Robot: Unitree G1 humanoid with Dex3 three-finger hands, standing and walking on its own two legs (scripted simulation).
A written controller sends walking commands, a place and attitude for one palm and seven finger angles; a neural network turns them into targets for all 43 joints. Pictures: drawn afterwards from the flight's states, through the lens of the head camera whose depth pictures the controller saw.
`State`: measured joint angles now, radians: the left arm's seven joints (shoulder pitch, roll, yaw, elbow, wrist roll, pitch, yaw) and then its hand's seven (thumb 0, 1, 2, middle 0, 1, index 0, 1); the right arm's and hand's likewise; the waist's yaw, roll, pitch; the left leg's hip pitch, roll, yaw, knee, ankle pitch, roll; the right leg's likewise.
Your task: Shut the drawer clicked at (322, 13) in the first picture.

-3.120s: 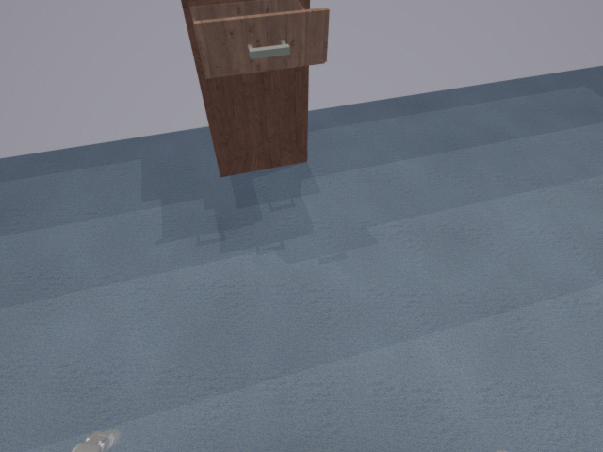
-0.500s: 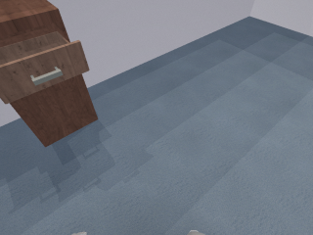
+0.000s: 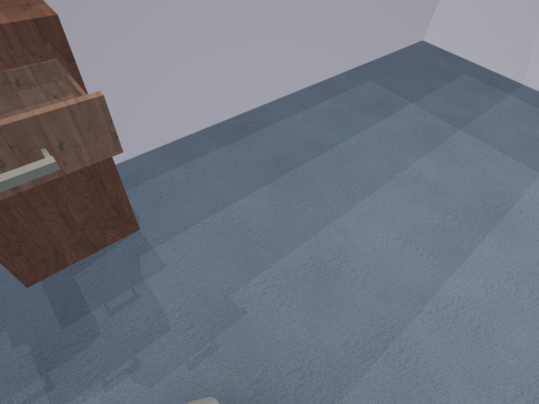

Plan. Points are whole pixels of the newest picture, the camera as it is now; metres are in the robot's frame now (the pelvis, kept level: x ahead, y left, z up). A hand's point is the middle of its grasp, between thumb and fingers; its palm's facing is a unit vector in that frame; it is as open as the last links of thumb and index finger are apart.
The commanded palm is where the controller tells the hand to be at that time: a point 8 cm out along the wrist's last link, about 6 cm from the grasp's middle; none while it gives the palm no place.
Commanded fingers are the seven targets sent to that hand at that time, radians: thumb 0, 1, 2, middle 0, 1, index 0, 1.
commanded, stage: walk to a spot facing it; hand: left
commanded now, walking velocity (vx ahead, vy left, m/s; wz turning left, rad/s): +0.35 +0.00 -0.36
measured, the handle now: (19, 168) +0.49 +0.54 -0.01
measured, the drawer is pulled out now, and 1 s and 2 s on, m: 0.29 0.29 0.29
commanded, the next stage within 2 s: turn to face it in 0.26 s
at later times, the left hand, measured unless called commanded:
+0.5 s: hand (223, 283) +0.37 +0.12 -0.16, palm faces -0.21 -0.95 -0.23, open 7.3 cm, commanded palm none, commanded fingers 0.00 0.90 0.90 -0.20 -0.30 -0.20 -0.30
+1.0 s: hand (181, 302) +0.32 +0.20 -0.17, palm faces +0.15 -0.97 -0.20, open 7.3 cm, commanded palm none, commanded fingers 0.00 0.90 0.90 -0.20 -0.30 -0.20 -0.30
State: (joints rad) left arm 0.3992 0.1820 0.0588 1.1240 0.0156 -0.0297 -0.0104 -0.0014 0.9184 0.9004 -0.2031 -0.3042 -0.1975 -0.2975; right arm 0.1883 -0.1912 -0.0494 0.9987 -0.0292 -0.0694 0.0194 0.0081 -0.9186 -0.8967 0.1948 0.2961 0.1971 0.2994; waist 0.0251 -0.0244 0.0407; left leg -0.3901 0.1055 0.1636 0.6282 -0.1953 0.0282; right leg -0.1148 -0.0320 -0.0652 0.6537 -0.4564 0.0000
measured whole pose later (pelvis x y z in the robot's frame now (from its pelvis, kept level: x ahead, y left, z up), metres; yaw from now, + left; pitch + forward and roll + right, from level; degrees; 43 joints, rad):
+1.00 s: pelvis +0.26 -0.01 +0.00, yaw +6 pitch +1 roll -2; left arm 0.16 0.24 0.09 0.94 0.02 0.06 0.01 0.00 0.91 0.90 -0.20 -0.30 -0.20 -0.30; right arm 0.19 -0.20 -0.06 0.92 -0.02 0.01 0.00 0.00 -0.91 -0.90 0.19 0.30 0.20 0.30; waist -0.02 -0.04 0.07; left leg -0.36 0.05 0.11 0.66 -0.31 0.05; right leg -0.49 -0.10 -0.13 1.06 -0.47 0.06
